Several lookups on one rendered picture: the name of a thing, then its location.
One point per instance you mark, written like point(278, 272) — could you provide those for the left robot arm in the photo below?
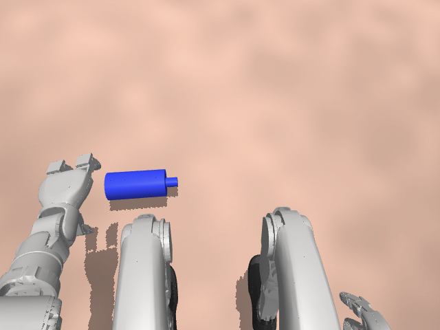
point(29, 290)

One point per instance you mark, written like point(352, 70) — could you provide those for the right robot foot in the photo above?
point(254, 288)

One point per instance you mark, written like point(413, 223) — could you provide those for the right robot hand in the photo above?
point(371, 320)

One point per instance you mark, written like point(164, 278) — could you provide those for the bottle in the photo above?
point(137, 184)

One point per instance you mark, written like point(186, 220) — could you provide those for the left robot hand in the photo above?
point(64, 184)

